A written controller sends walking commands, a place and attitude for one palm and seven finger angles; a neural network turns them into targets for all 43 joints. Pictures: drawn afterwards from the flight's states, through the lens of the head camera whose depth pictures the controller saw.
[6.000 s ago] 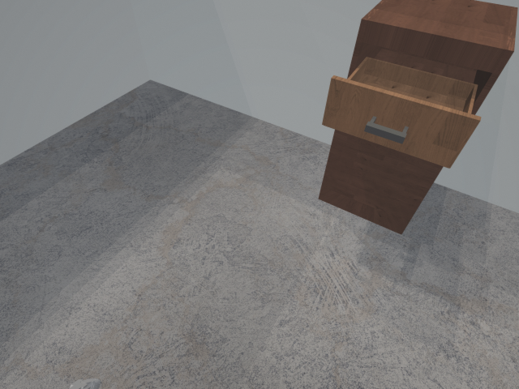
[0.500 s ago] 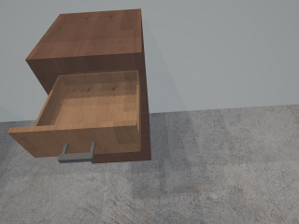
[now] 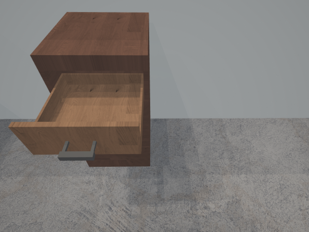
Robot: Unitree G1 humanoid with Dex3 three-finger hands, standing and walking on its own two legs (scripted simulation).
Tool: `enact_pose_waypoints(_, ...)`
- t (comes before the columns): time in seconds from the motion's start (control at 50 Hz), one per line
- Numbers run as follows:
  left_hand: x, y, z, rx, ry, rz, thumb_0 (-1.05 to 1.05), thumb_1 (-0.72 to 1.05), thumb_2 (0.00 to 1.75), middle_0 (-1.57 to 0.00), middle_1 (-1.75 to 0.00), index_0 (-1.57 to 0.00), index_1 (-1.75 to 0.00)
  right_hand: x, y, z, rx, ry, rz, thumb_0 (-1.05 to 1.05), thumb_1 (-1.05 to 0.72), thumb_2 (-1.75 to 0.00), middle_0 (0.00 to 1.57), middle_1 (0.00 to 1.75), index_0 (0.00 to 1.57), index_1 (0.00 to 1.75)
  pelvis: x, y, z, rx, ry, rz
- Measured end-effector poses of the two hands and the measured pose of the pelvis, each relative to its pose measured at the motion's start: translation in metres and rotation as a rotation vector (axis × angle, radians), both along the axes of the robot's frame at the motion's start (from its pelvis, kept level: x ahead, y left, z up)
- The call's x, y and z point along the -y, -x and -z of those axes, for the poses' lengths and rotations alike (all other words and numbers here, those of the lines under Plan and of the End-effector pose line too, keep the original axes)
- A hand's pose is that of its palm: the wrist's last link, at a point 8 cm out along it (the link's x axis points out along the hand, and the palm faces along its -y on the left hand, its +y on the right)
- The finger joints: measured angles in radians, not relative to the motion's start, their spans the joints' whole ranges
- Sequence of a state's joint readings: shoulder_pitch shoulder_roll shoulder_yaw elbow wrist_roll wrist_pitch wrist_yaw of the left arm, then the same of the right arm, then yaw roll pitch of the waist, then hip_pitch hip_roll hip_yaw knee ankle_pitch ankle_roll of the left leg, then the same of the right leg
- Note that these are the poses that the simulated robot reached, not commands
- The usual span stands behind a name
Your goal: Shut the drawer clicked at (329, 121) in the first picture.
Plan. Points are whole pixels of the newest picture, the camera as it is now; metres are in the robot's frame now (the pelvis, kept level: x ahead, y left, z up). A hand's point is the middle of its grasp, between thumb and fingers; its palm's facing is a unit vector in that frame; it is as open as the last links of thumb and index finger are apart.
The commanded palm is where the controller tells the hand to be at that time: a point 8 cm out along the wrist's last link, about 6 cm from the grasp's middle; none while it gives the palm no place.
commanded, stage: look again from close up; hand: left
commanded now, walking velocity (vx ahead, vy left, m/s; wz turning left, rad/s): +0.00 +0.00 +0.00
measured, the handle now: (78, 150) +0.36 +0.27 -0.04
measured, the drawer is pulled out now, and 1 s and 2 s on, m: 0.29 0.29 0.29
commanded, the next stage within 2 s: shuffle to correct the standing spot in 0.54 s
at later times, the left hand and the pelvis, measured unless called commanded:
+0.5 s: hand out of the picture +0.04 +0.25 -0.17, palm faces +0.03 -0.96 -0.26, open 7.4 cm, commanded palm none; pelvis -0.01 +0.04 -0.01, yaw +0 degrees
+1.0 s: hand out of the picture -0.04 +0.21 -0.19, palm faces +0.12 -0.98 -0.17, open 7.4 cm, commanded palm none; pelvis +0.02 +0.05 -0.02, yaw +4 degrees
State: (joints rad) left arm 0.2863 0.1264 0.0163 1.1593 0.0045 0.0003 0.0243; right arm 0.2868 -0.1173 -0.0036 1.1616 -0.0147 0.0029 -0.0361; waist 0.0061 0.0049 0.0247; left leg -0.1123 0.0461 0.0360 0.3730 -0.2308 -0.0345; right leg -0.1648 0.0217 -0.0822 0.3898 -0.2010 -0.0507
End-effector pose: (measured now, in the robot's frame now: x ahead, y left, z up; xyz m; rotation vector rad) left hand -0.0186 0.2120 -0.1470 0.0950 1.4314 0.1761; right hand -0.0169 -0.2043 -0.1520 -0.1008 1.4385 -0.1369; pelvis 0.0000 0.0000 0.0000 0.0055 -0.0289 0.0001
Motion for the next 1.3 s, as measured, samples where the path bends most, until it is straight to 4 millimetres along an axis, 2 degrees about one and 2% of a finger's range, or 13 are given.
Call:
enact_pose_waypoints(0.12, -0.011, 0.003, 0.004, 0.032, -0.021, 0.03, 0.0, 0.91, 0.9, -0.2, -0.3, -0.2, -0.3, 0.013, -0.007, 0.002, 0.058, 0.037, -0.003, 0.01, -0.91, -0.9, 0.2, 0.3, 0.2, 0.3, -0.004, 0.005, 0.008, -0.018, 0.015, -0.015)
enact_pose_waypoints(0.26, -0.045, -0.021, 0.006, 0.116, -0.058, 0.037, 0.0, 0.91, 0.9, -0.2, -0.3, -0.2, -0.3, 0.022, -0.029, -0.007, 0.143, 0.107, -0.021, 0.01, -0.91, -0.9, 0.2, 0.3, 0.2, 0.3, -0.018, 0.002, 0.01, -0.001, 0.02, -0.012)
enact_pose_waypoints(0.38, -0.071, -0.046, -0.003, 0.19, -0.091, 0.064, 0.0, 0.91, 0.9, -0.2, -0.3, -0.2, -0.3, 0.013, -0.046, -0.012, 0.204, 0.114, -0.051, 0.01, -0.91, -0.9, 0.2, 0.3, 0.2, 0.3, -0.031, 0.007, 0.008, 0.016, 0.014, -0.004)
enact_pose_waypoints(0.48, -0.082, -0.051, -0.009, 0.209, -0.103, 0.081, 0.0, 0.91, 0.9, -0.2, -0.3, -0.2, -0.3, -0.002, -0.052, -0.012, 0.224, 0.09, -0.069, 0.01, -0.91, -0.9, 0.2, 0.3, 0.2, 0.3, -0.039, 0.012, 0.006, 0.019, 0.01, 0.0)
enact_pose_waypoints(0.6, -0.084, -0.039, -0.009, 0.175, -0.095, 0.086, 0.0, 0.91, 0.9, -0.2, -0.3, -0.2, -0.3, -0.018, -0.042, -0.008, 0.2, 0.056, -0.067, 0.01, -0.91, -0.9, 0.2, 0.3, 0.2, 0.3, -0.045, 0.017, 0.005, 0.02, 0.005, 0.005)
enact_pose_waypoints(0.72, -0.075, -0.014, -0.003, 0.099, -0.065, 0.078, 0.0, 0.91, 0.9, -0.2, -0.3, -0.2, -0.3, -0.024, -0.019, -0.003, 0.13, 0.043, -0.046, 0.01, -0.91, -0.9, 0.2, 0.3, 0.2, 0.3, -0.049, 0.018, 0.005, 0.018, 0.001, 0.008)
enact_pose_waypoints(0.88, -0.057, 0.018, 0.003, -0.002, -0.023, 0.017, 0.0, 0.91, 0.9, -0.2, -0.3, -0.2, -0.3, -0.024, 0.012, 0.004, -0.018, 0.03, -0.029, 0.01, -0.91, -0.9, 0.2, 0.3, 0.2, 0.3, -0.046, 0.004, 0.009, -0.005, 0.01, -0.021)
enact_pose_waypoints(0.96, -0.052, 0.029, 0.011, -0.035, -0.008, -0.049, 0.0, 0.91, 0.9, -0.2, -0.3, -0.2, -0.3, -0.024, 0.008, 0.005, -0.064, 0.043, -0.047, 0.01, -0.91, -0.9, 0.2, 0.3, 0.2, 0.3, -0.048, -0.009, 0.015, -0.013, 0.027, -0.052)
enact_pose_waypoints(1.04, -0.052, 0.03, 0.019, -0.091, 0.023, -0.071, 0.0, 0.91, 0.9, -0.2, -0.3, -0.2, -0.3, -0.031, -0.011, 0.004, -0.041, 0.063, -0.043, 0.01, -0.91, -0.9, 0.2, 0.3, 0.2, 0.3, -0.056, -0.028, 0.019, -0.009, 0.017, -0.049)
enact_pose_waypoints(1.08, -0.053, 0.02, 0.019, -0.114, 0.032, -0.046, 0.0, 0.91, 0.9, -0.2, -0.3, -0.2, -0.3, -0.036, -0.019, 0.003, -0.012, 0.066, -0.028, 0.01, -0.91, -0.9, 0.2, 0.3, 0.2, 0.3, -0.059, -0.037, 0.018, -0.007, 0.012, -0.033)
enact_pose_waypoints(1.12, -0.055, -0.002, 0.016, -0.1, 0.033, -0.024, 0.0, 0.91, 0.9, -0.2, -0.3, -0.2, -0.3, -0.042, -0.022, 0.0, -0.004, 0.059, -0.016, 0.01, -0.91, -0.9, 0.2, 0.3, 0.2, 0.3, -0.059, -0.045, 0.015, -0.007, 0.012, -0.031)
enact_pose_waypoints(1.22, -0.063, -0.08, 0.005, 0.031, -0.014, 0.014, 0.02, 0.94, 0.9, -0.2, -0.3, -0.2, -0.3, -0.054, -0.025, -0.003, -0.061, 0.012, -0.011, 0.01, -0.91, -0.9, 0.2, 0.3, 0.2, 0.3, -0.054, -0.066, 0.007, -0.011, 0.013, -0.043)
enact_pose_waypoints(1.3, -0.073, -0.134, 0.002, 0.16, -0.08, 0.015, 0.03, 0.96, 0.9, -0.2, -0.3, -0.2, -0.3, -0.052, -0.036, 0.009, -0.112, -0.02, -0.013, 0.01, -0.91, -0.9, 0.2, 0.3, 0.2, 0.3, -0.042, -0.085, 0.015, -0.002, -0.005, -0.065)
